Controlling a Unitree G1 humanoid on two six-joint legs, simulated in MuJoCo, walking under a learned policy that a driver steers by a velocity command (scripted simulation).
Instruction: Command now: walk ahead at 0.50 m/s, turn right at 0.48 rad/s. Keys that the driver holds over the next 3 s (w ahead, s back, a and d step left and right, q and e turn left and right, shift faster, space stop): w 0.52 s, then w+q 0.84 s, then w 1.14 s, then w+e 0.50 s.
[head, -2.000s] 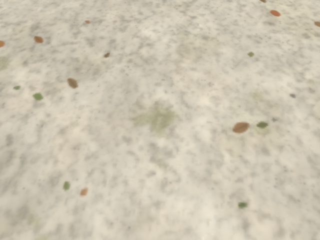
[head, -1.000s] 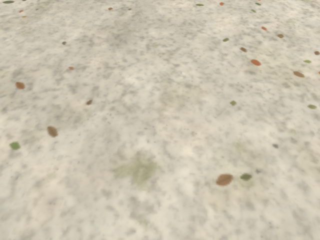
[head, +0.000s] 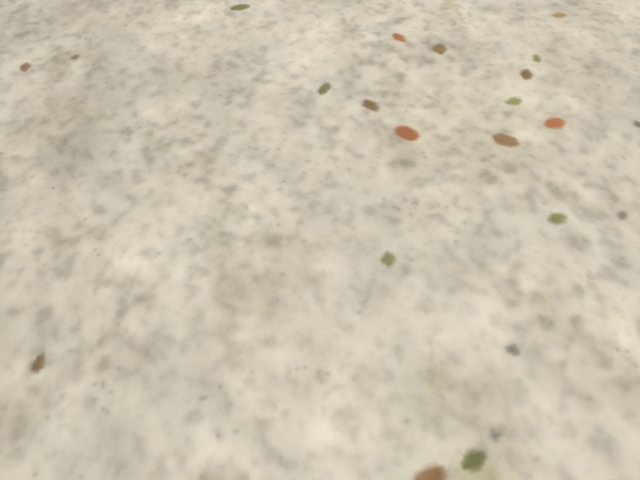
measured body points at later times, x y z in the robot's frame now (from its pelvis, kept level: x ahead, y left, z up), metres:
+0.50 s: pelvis +0.29 +0.05 +0.00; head +0.31 +0.06 +0.45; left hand +0.44 +0.29 -0.13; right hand +0.24 -0.20 -0.13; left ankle +0.26 +0.13 -0.74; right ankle +0.36 -0.10 -0.68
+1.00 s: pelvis +0.54 -0.01 +0.00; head +0.56 -0.03 +0.45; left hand +0.54 +0.25 -0.12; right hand +0.66 -0.27 -0.13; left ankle +0.58 +0.14 -0.66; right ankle +0.52 -0.09 -0.74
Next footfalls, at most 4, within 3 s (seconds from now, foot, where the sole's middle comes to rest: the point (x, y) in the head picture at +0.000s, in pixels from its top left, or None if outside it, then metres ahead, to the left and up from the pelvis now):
0.20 left None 0.30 0.13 -0.78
0.72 right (411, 438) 0.56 -0.09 -0.78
1.28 left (311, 333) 0.80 0.14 -0.78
1.84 right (328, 216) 1.16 0.12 -0.78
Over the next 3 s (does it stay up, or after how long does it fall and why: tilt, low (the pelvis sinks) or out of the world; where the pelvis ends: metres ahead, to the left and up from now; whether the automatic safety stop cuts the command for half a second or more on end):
stays up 1.54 0.38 -0.03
